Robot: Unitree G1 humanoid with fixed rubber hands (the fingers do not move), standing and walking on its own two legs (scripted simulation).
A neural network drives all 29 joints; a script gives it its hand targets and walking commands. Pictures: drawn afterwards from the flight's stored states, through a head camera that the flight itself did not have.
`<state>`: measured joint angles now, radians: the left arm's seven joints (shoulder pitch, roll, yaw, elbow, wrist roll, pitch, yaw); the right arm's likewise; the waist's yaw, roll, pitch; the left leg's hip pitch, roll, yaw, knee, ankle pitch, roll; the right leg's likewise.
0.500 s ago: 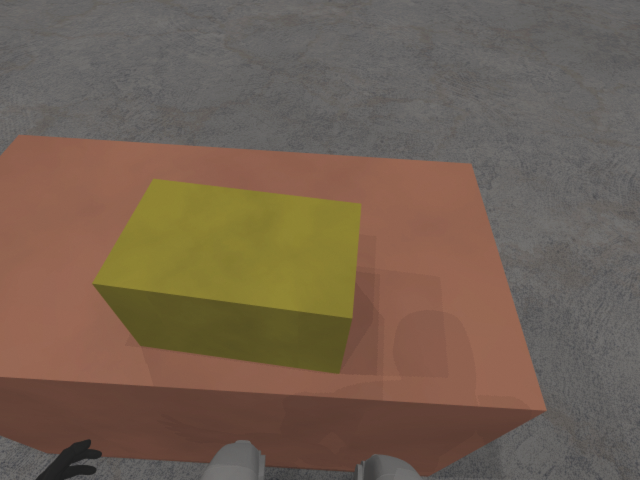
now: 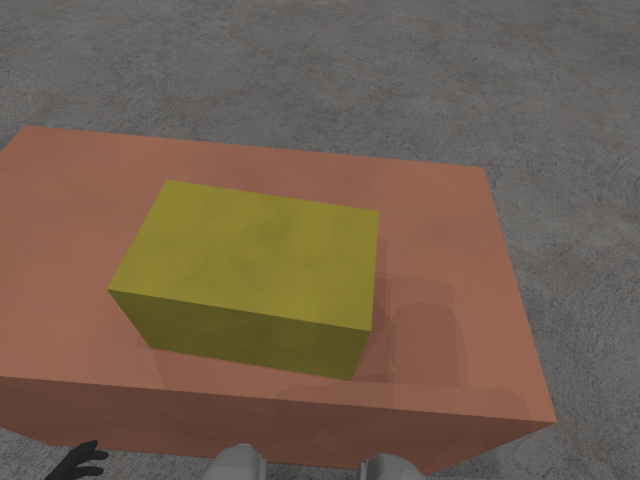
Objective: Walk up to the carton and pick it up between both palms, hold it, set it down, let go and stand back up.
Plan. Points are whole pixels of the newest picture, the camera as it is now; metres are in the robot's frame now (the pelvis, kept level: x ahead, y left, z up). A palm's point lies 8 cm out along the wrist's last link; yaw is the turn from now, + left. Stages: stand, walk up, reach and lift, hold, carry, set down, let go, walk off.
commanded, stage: walk up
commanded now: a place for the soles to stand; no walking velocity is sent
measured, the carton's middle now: (260, 282) +0.36 +0.09 -0.01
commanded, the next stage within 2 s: none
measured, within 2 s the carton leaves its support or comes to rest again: neither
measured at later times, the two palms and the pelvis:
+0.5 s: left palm out of the picture +0.05 +0.28 -0.10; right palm out of the picture +0.09 -0.35 -0.09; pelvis -0.01 -0.03 +0.00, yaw +0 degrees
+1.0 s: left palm out of the picture +0.07 +0.26 -0.08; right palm out of the picture +0.03 -0.38 -0.11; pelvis -0.01 -0.05 +0.00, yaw -1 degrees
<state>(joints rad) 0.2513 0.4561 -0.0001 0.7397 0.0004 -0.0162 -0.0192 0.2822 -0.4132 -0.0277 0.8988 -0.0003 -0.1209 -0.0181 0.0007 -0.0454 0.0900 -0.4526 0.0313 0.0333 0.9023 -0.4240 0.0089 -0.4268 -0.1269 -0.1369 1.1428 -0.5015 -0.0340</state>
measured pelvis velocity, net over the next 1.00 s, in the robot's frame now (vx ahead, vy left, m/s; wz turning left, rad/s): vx -0.01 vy -0.05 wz -0.01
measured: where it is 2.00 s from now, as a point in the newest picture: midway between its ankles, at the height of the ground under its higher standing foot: outside the picture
